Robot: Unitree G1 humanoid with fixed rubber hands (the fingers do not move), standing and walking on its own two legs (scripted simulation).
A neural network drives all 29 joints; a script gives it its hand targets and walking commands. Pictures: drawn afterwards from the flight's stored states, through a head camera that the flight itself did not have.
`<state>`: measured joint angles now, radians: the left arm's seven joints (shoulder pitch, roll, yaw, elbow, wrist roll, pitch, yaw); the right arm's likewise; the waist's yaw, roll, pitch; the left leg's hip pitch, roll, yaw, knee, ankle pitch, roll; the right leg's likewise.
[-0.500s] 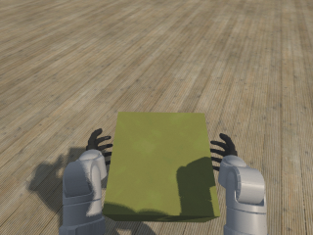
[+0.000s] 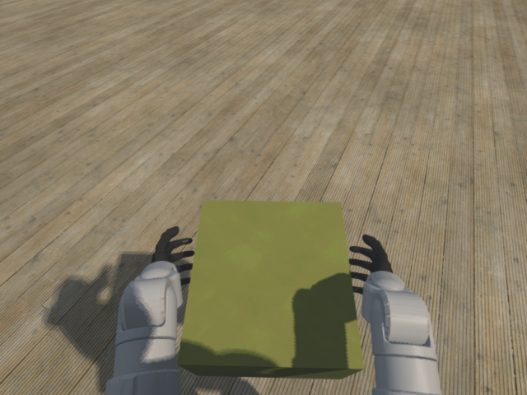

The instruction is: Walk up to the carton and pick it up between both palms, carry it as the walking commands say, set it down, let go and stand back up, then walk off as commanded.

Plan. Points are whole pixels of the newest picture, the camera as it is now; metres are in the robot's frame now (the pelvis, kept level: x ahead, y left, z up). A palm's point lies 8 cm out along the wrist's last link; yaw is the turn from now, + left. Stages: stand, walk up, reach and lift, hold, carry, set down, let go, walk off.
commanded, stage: carry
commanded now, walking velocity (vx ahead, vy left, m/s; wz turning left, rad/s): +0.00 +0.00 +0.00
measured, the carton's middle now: (270, 287) +0.31 -0.01 -0.02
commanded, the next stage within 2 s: hold in 0.86 s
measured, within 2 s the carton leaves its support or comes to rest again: neither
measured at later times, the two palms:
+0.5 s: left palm (168, 273) +0.29 +0.15 +0.06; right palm (382, 282) +0.28 -0.17 +0.05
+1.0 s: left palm (172, 284) +0.29 +0.15 +0.04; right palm (379, 285) +0.28 -0.17 +0.03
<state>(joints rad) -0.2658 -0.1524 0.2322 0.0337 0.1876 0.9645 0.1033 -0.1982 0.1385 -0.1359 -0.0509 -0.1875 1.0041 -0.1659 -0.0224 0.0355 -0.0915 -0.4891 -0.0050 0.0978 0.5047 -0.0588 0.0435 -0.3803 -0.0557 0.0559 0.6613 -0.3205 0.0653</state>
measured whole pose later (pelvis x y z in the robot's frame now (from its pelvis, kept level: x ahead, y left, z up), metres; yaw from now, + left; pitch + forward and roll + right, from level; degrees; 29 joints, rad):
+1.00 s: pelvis +0.01 -0.01 +0.00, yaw +0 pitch -1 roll +1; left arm -0.22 -0.14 0.23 0.20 0.22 0.78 0.08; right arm -0.20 0.13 -0.17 0.18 -0.26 0.79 -0.10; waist -0.02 0.01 -0.06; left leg -0.40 0.00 0.10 0.47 -0.06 0.04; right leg -0.30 -0.05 0.06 0.63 -0.33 0.05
